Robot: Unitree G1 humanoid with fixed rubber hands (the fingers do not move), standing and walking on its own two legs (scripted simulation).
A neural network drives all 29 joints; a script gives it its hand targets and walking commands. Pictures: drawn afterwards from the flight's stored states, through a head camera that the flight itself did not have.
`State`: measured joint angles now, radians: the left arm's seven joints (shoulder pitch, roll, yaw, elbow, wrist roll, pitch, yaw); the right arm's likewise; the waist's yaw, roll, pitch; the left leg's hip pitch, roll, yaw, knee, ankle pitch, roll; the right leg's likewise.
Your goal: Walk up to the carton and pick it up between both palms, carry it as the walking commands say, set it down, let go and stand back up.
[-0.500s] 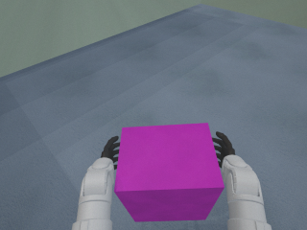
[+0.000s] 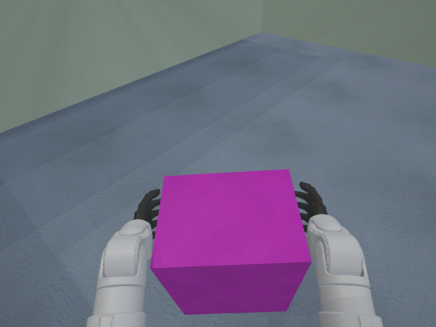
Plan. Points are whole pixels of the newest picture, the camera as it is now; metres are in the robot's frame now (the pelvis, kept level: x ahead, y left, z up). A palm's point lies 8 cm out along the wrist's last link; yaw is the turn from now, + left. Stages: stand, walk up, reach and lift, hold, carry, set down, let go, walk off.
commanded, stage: carry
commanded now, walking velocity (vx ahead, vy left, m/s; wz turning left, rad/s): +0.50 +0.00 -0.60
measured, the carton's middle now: (230, 250) +0.27 +0.03 +0.01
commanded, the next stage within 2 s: none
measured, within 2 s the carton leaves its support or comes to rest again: neither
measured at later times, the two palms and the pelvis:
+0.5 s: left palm (227, 139) +0.53 +0.05 +0.09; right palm (364, 156) +0.46 -0.25 +0.10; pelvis +0.25 -0.04 -0.01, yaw -16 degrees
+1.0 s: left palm (298, 96) +0.87 -0.18 +0.04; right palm (399, 115) +0.73 -0.46 +0.05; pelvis +0.58 -0.21 -0.05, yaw -33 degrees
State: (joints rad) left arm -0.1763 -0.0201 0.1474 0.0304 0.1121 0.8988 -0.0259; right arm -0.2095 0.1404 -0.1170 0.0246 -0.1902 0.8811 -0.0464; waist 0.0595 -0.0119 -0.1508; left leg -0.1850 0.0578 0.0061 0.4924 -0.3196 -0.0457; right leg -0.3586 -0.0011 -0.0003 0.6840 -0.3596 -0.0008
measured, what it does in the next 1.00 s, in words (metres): walks ahead, turning right: left foot, then right foot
